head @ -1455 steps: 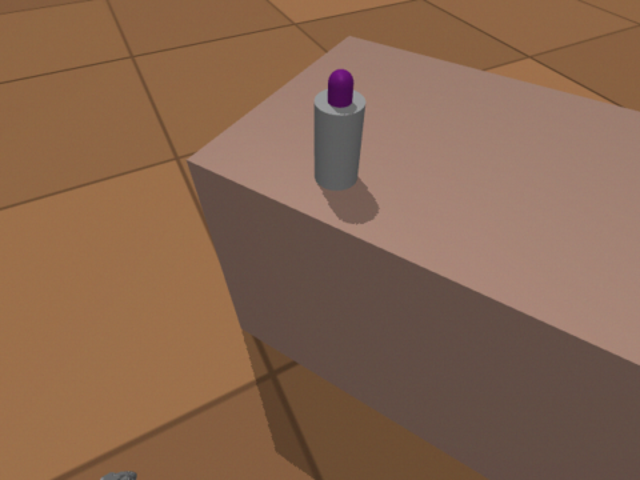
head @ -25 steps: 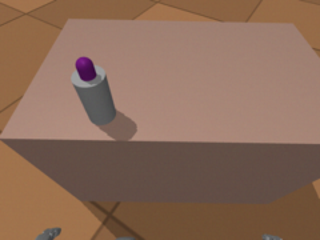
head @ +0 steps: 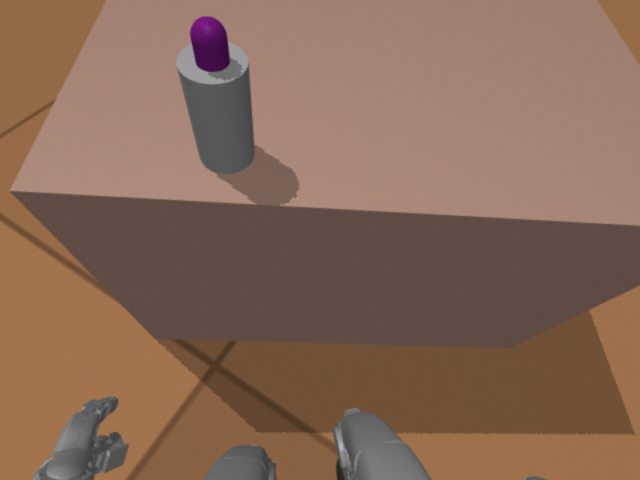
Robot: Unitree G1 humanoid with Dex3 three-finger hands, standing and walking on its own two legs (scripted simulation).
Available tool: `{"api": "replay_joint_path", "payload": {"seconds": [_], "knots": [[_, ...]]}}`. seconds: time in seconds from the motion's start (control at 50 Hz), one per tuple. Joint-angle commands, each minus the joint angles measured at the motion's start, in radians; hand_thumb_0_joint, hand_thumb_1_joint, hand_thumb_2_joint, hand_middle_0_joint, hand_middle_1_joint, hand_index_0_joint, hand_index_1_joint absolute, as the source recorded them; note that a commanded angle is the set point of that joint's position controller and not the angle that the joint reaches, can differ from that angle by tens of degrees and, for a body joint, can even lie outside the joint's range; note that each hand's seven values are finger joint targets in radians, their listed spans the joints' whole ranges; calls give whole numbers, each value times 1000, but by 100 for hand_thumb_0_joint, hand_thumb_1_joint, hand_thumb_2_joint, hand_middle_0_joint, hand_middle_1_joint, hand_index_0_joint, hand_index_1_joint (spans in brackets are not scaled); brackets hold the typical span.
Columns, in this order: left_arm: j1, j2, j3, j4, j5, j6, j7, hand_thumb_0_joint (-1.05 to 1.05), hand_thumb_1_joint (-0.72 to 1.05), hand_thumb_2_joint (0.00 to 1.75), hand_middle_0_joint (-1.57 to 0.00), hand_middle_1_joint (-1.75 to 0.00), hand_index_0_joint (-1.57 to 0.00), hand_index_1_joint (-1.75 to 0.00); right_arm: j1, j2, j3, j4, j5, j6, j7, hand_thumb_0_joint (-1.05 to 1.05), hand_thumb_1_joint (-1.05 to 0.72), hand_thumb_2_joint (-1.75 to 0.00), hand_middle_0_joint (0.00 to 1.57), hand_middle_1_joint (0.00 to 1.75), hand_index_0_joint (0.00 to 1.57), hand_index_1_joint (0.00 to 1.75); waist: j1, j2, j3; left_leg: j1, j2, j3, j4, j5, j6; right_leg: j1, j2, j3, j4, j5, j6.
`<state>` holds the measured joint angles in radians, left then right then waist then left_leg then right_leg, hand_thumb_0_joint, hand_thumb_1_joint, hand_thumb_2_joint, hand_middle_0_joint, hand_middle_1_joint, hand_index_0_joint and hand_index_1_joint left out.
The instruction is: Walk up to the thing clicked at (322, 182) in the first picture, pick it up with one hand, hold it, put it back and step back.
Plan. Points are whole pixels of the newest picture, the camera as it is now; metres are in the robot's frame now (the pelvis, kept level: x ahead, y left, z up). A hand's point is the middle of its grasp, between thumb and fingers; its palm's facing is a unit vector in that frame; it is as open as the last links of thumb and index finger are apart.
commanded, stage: step back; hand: left
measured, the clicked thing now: (218, 98) +0.55 +0.16 +0.09
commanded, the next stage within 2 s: none
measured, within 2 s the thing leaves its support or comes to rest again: neither
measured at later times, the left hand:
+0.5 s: hand out of the picture +0.03 +0.25 -0.13, palm faces -0.08 -0.91 -0.40, open 7.4 cm
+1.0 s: hand out of the picture -0.15 +0.27 -0.16, palm faces -0.07 -0.92 -0.39, open 7.4 cm
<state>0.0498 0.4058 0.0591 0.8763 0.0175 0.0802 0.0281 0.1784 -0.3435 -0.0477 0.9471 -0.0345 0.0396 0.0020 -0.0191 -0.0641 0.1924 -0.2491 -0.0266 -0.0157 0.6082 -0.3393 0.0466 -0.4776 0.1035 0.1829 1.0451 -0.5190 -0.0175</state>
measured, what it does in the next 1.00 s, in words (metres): walks backwards: right foot, then left foot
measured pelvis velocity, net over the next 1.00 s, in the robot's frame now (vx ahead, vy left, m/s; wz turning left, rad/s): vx -0.25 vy -0.01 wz -0.10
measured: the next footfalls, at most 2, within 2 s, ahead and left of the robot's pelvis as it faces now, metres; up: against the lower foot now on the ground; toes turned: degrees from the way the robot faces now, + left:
right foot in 0.30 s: -0.05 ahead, -0.12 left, +0.00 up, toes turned -2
left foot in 0.66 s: -0.12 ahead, +0.12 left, +0.00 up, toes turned -3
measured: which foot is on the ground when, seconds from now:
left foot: down 0.00-0.34, up 0.36-0.64, down 0.66-1.00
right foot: up 0.00-0.28, down 0.30-0.68, up 0.70-1.00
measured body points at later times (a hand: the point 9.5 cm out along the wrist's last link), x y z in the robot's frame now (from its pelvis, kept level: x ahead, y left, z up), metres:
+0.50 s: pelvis -0.10 -0.01 +0.00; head -0.05 -0.02 +0.45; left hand +0.03 +0.29 -0.10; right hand -0.02 -0.33 -0.12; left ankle -0.13 +0.13 -0.66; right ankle -0.09 -0.12 -0.73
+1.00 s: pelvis -0.25 -0.01 -0.01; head -0.19 +0.01 +0.44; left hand -0.15 +0.32 -0.14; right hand -0.14 -0.33 -0.09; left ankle -0.16 +0.12 -0.73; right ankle -0.31 -0.16 -0.69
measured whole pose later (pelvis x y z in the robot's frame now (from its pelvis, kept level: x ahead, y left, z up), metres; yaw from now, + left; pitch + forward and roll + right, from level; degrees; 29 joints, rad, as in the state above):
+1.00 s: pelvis -0.25 -0.01 -0.01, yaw -5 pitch -2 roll -1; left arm 0.19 0.43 0.11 0.82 0.03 0.08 0.00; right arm 0.12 -0.38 -0.05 0.79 -0.03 0.01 -0.02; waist 0.04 -0.05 0.18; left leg -0.38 0.06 0.01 0.61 -0.20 0.00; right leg -0.32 0.04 0.15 0.93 -0.49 0.04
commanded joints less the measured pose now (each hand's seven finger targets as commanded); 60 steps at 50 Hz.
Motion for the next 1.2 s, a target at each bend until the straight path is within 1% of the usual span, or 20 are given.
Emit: {"api": "replay_joint_path", "payload": {"seconds": [0.0,0.12,0.28,0.3,0.32,0.34,0.42,0.56,0.62,0.66,0.68,0.7,0.76,0.9,1.02,1.04,1.06,1.08,1.1,1.18], "knots": [[106,169,51,-71,-7,-22,6,0,90,90,-20,-30,-20,-30,-90,-268,-69,-113,6,-36,-44,0,-90,-90,20,30,20,30,54,202,-205,209,229,-185,-159,706,71,-80,15,32,150,71,1],[66,153,55,-121,6,-39,-2,0,90,90,-20,-30,-20,-30,24,-273,-81,-119,17,-32,-51,0,-90,-90,20,30,20,30,-23,158,-247,318,301,-220,-114,667,193,-34,-31,-24,-101,32,40],[213,160,72,-63,26,-56,-16,0,90,90,-20,-30,-20,-30,-78,-276,-68,-167,29,-18,-31,0,-90,-90,20,30,20,30,48,135,-262,-7,239,-164,-28,316,83,344,-102,-100,-604,358,-25],[202,212,83,-76,33,-60,-16,0,90,90,-20,-30,-20,-30,-84,-255,-62,-179,39,-19,-30,0,-90,-90,20,30,20,30,44,6,-260,-111,149,-117,57,188,29,363,-211,72,-613,459,-76],[150,267,95,-98,16,-56,-21,0,90,90,-20,-30,-20,-30,-103,-223,-53,-183,44,-20,-32,0,-90,-90,20,30,20,30,55,-150,-199,-166,-34,-30,214,-49,-28,268,-347,241,-692,481,-212],[79,300,97,-135,28,-59,-20,0,90,90,-20,-30,-20,-30,-81,-237,-62,-164,38,-12,-41,0,-90,-90,20,30,20,30,62,-233,-152,-127,-53,-45,461,-306,-48,114,-493,373,-748,512,-318],[20,182,76,-173,13,-60,-9,0,90,90,-20,-30,-20,-30,11,-233,-46,-118,47,-20,-37,0,-90,-90,20,30,20,30,10,-70,-166,-193,-83,-128,551,-199,-49,229,-317,65,-624,741,-208],[109,176,80,-200,23,-39,-4,0,90,90,-20,-30,-20,-30,44,-213,-34,-153,29,-47,-49,0,-90,-90,20,30,20,30,59,-123,-290,-215,13,-37,73,-162,-66,542,-316,35,-475,855,-196],[61,189,71,-214,5,-20,-16,0,90,90,-20,-30,-20,-30,116,-224,-55,-118,12,-54,-44,0,-90,-90,20,30,20,30,11,-73,-290,7,-9,33,-224,181,-48,365,-266,-19,-375,663,-124],[88,126,55,-229,1,-13,-21,0,90,90,-20,-30,-20,-30,72,-359,-93,-148,-15,-56,-41,0,-90,-90,20,30,20,30,28,232,-289,170,303,-397,-257,402,77,15,-77,-115,-164,175,-22],[9,169,79,-231,10,-13,-9,0,90,90,-20,-30,-20,-30,41,-433,-103,-166,-6,-50,-34,0,-90,-90,20,30,20,30,-27,278,-238,-34,457,-537,-295,418,233,36,-15,-65,27,-123,6],[-9,196,88,-224,20,-11,-3,0,90,90,-20,-30,-20,-30,-9,-434,-106,-176,-8,-56,-42,0,-90,-90,20,30,20,30,-25,268,-180,-140,502,-609,-321,353,284,60,-36,26,166,-136,7],[123,172,91,-162,-4,-11,-17,0,90,90,-20,-30,-20,-30,-98,-303,-68,-191,-10,-60,-47,0,-90,-90,20,30,20,30,75,152,-168,-10,280,-227,-205,508,160,-32,11,51,250,10,-2],[116,144,81,-162,13,-30,-24,0,90,90,-20,-30,-20,-30,18,-292,-84,-186,5,-48,-46,0,-90,-90,20,30,20,30,-12,223,-238,227,270,-186,-132,472,198,-40,-30,-26,-58,10,67],[293,148,80,-58,13,-43,-32,0,90,90,-20,-30,-20,-30,-81,-338,-83,-221,9,-15,-34,0,-90,-90,20,30,20,30,66,282,-309,6,256,-153,-33,342,128,323,-85,-181,-598,237,10],[297,174,87,-47,22,-45,-30,0,90,90,-20,-30,-20,-30,-87,-310,-72,-224,15,-10,-31,0,-90,-90,20,30,20,30,73,227,-295,-86,201,-135,0,211,76,365,-90,-156,-622,267,-10],[285,247,108,-58,38,-46,-33,0,90,90,-20,-30,-20,-30,-82,-256,-60,-233,21,-7,-32,0,-90,-90,20,30,20,30,70,33,-236,-271,76,-113,142,-7,13,354,-235,110,-675,160,-54],[189,352,128,-106,33,-39,-36,0,90,90,-20,-30,-20,-30,-110,-225,-58,-252,29,-10,-48,0,-90,-90,20,30,20,30,88,-210,-173,-304,-77,-52,358,-256,-45,130,-437,330,-776,98,-197],[99,390,130,-143,42,-41,-32,0,90,90,-20,-30,-20,-30,-89,-281,-81,-226,21,-6,-60,0,-90,-90,20,30,20,30,83,-248,-103,-235,-30,-126,543,-298,-57,-61,-527,450,-836,22,-283],[-13,201,88,-165,29,-49,-18,0,90,90,-20,-30,-20,-30,32,-243,-52,-146,35,-19,-45,0,-90,-90,20,30,20,30,-7,-93,-108,-240,-87,-136,596,-116,-50,81,-274,-2,-643,361,-132]]}}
